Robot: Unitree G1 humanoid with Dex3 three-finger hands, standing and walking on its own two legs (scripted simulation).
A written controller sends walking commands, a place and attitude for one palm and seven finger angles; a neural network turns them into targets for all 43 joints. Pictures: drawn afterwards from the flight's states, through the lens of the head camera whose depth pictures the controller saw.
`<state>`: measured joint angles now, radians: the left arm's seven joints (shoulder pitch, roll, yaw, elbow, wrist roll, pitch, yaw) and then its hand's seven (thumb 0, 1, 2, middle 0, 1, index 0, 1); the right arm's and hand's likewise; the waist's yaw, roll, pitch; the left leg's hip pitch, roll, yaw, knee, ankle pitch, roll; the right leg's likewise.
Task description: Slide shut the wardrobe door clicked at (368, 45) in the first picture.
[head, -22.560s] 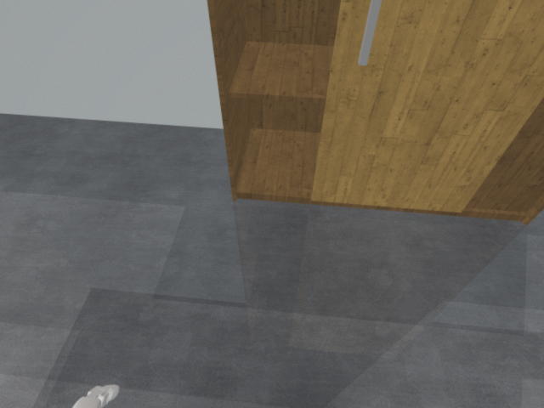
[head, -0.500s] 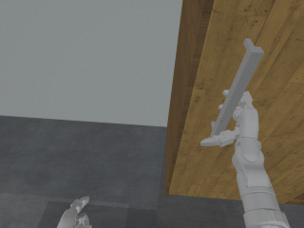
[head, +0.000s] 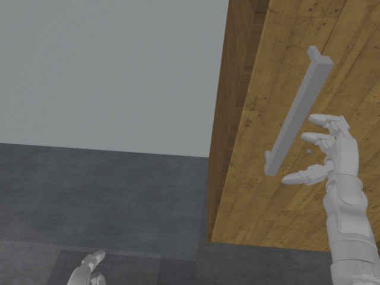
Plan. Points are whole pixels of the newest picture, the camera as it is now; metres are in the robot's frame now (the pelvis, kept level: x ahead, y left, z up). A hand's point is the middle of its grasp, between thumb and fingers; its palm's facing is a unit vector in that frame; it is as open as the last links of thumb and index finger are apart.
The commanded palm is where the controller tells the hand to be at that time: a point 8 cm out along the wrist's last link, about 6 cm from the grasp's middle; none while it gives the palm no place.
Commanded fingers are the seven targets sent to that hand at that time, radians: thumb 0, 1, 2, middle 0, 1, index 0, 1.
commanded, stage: slip the hand off the handle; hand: right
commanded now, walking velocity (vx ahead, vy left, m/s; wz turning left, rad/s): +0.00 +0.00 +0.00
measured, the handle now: (287, 121) +0.42 -0.17 +0.15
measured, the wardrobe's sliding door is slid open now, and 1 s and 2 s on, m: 0.00 0.00 0.00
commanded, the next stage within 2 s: draw the hand back to the body in 0.66 s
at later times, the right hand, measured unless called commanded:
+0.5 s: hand (325, 190) +0.28 -0.22 +0.11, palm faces +0.23 +0.97 -0.12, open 14.7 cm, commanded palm +0.24 -0.27 +0.12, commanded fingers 0.00 0.55 -0.20 0.25 1.15 0.25 1.15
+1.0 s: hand (341, 209) +0.24 -0.22 +0.13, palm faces +0.05 +1.00 -0.05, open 14.7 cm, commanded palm +0.19 -0.27 +0.13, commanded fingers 0.00 0.55 -0.20 0.25 1.15 0.25 1.15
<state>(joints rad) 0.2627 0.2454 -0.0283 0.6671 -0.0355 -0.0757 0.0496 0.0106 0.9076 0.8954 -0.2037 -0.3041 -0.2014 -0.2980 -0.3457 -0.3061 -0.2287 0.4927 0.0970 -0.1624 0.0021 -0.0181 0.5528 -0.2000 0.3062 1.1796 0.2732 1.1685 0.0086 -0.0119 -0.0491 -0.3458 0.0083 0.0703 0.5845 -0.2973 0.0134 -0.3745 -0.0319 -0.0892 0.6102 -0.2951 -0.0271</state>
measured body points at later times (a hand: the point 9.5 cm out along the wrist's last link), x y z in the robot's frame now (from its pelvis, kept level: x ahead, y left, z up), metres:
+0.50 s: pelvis +0.00 +0.00 +0.00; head -0.01 +0.01 +0.45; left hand +0.18 +0.23 -0.08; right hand +0.27 -0.27 +0.12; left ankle +0.00 +0.11 -0.73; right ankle +0.01 -0.10 -0.73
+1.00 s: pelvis +0.00 +0.01 +0.00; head -0.03 +0.02 +0.45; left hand +0.19 +0.22 -0.07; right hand +0.23 -0.28 +0.14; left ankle +0.00 +0.11 -0.73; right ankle +0.01 -0.10 -0.73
